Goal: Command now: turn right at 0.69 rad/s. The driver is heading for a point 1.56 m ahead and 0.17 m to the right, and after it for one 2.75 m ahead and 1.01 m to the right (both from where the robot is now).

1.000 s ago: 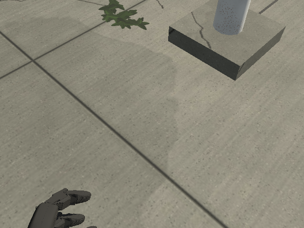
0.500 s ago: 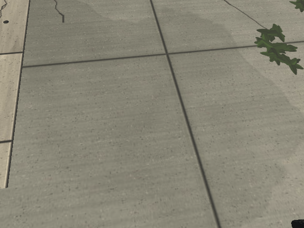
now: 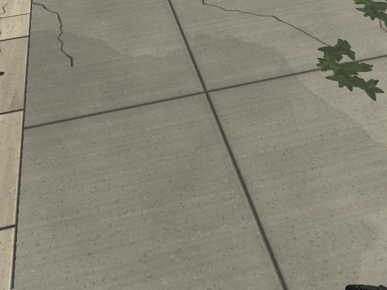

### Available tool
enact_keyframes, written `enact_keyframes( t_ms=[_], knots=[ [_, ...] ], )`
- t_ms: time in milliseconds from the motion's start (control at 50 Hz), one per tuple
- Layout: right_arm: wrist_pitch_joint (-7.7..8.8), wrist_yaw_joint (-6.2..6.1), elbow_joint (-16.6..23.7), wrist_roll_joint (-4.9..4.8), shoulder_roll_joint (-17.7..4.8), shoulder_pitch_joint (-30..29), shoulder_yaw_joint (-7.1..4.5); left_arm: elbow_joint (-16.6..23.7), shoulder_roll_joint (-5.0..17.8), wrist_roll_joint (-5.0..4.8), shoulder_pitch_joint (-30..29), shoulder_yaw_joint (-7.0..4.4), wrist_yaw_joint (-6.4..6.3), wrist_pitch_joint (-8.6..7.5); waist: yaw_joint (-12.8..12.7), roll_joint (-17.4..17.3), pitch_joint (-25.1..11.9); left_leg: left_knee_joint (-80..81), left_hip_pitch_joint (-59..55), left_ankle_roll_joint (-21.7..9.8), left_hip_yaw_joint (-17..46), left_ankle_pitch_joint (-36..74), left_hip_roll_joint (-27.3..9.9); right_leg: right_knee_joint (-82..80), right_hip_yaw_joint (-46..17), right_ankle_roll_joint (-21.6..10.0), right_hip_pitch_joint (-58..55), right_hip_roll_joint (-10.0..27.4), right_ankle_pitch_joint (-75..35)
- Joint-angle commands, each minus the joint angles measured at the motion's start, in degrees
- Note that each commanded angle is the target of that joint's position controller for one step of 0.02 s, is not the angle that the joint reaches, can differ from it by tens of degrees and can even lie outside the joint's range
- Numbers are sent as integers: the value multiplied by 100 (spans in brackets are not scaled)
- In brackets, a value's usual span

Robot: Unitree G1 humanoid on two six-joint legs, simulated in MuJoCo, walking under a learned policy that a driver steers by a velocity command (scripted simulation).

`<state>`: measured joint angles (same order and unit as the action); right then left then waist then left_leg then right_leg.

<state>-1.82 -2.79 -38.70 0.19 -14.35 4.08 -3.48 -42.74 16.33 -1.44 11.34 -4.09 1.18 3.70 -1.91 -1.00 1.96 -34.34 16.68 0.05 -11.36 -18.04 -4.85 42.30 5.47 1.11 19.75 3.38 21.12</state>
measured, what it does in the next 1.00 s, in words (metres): steps on the spot: right foot, then left foot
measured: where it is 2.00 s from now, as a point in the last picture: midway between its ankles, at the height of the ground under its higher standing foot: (185, 281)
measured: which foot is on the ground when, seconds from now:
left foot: down 0.00-0.02, up 0.04-0.48, down 0.50-0.84, up 0.86-1.00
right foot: up 0.00-0.00, down 0.02-0.54, up 0.56-0.82, down 0.84-1.00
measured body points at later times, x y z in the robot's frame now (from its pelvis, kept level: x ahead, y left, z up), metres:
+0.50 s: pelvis +0.04 -0.01 +0.01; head +0.06 -0.03 +0.46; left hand +0.32 +0.17 -0.06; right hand +0.08 -0.33 -0.09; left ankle +0.12 +0.10 -0.72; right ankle -0.02 -0.10 -0.73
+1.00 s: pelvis +0.04 -0.04 +0.02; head +0.07 -0.06 +0.46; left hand +0.18 +0.24 -0.07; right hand +0.18 -0.35 -0.08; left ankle +0.04 +0.11 -0.65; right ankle +0.01 -0.13 -0.73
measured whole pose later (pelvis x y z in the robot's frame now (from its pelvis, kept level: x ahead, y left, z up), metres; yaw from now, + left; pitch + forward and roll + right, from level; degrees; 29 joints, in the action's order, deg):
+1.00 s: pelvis +0.04 -0.04 +0.02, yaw +1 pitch +2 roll +0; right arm -3.0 -1.5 -37.7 -1.6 -21.6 10.8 -7.6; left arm -38.6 15.4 1.4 10.5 -4.6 -2.2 0.0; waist -0.1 -2.9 1.8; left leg -63.4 32.5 4.2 8.3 -21.7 3.1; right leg 24.3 1.2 -3.1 11.2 -2.5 14.9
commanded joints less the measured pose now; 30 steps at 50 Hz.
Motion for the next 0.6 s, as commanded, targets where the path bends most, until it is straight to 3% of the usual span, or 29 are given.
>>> enact_keyframes(
  t_ms=[20,40,60,80,100,120,140,180,240,340,420,460,480,500,520,540,560,580,600],
  knots=[
    [28,-31,135,-82,-749,164,-330,308,776,59,427,-289,-32,-80,-2,272,-594,-621,-93,-247,370,1219,-901,-1616,-548,-551,-797,2,-1989],
    [45,-2,445,150,-458,-74,-244,418,1686,112,600,-521,-146,-150,86,2149,-451,-2478,1864,420,33,-1401,109,-1859,-2997,-1444,-1747,1445,-4672],
    [110,-5,703,159,-508,-852,-221,510,1662,327,841,-479,-83,-287,-375,1784,-920,-3572,2614,490,1190,-2366,718,-2176,-3928,-2336,-1962,1875,-4760],
    [144,3,683,35,-607,-904,-258,539,1556,341,691,-456,-52,-418,-289,1103,-923,-3878,2821,375,1588,-2020,600,-2213,-3571,-2199,-2102,1689,-4201],
    [171,-13,595,-9,-638,-796,-281,590,1421,194,366,-442,-101,-478,-72,745,-756,-3765,2919,295,1707,-1454,520,-2122,-3165,-1874,-2071,1365,-3911],
    [181,-51,494,41,-711,-682,-311,657,1209,34,65,-384,-168,-451,67,492,-697,-3536,2936,290,1748,-1016,438,-2062,-2878,-1612,-2001,1179,-3796],
    [188,-68,472,65,-782,-592,-346,738,1067,-53,-135,-334,-243,-396,178,555,-734,-3346,2700,307,1787,-699,422,-2064,-2713,-1471,-1829,1032,-3742],
    [220,-16,414,38,-654,-455,-325,823,1014,-30,-109,-320,-336,-300,220,593,-894,-3127,2407,381,1750,-286,604,-2048,-2592,-1380,-1787,798,-3824],
    [263,20,378,-1,-522,-487,-275,880,1139,-23,39,-379,-405,-236,157,570,-902,-2223,2292,485,1802,-16,791,-1998,-2698,-1302,-1831,622,-3548],
    [319,87,342,-32,-600,-550,-288,1089,1239,-12,-154,-436,-415,-135,116,933,-735,-1122,1676,541,1915,179,983,-1946,-3197,-1184,-1241,384,-2513],
    [351,210,185,-26,-723,-204,-257,1098,899,128,-280,-233,-341,-116,-32,1113,-1033,-830,941,437,1624,158,611,-1524,-2951,-1202,-1223,578,-3381],
    [383,296,175,-25,-582,-106,-180,1028,530,188,-375,-38,-292,-134,21,1003,-973,-245,301,283,1520,320,417,-1462,-2854,-1180,-956,580,-3314],
    [415,350,124,-4,-399,9,-111,973,308,207,-472,75,-266,-160,155,926,-898,590,-283,183,1467,946,396,-1504,-2700,-1034,-731,442,-2855],
    [429,372,149,38,-390,-73,-80,850,280,266,-234,96,-237,-217,85,813,-762,1164,-649,55,1697,1766,401,-1602,-2545,-834,-648,208,-2133],
    [430,349,292,83,-829,-226,-148,814,420,384,-28,52,-240,-284,-144,246,-611,1123,-701,-146,2390,2944,-37,-1212,-2150,-570,-563,-217,-1097],
    [417,334,362,80,-1258,-378,-237,795,641,416,352,-36,-249,-329,-535,-492,-453,1031,-456,-676,2861,3442,-420,-951,-1634,-292,-509,-686,-123],
    [403,334,339,26,-1182,-362,-244,848,720,417,98,-60,-290,-346,-388,-961,-382,1299,-130,-1144,3490,2663,-645,-836,-1368,-44,-536,-718,-54],
    [382,341,323,-25,-1121,-171,-249,912,815,332,-286,-106,-334,-349,-166,-1067,-324,1381,-122,-1187,3800,2343,-592,-784,-1244,12,-497,-703,-64],
    [350,317,282,-84,-1250,77,-305,954,799,264,-465,-141,-362,-332,-25,-1052,-420,1356,-325,-1204,3981,2233,-583,-575,-1108,30,-314,-791,60]
  ],
)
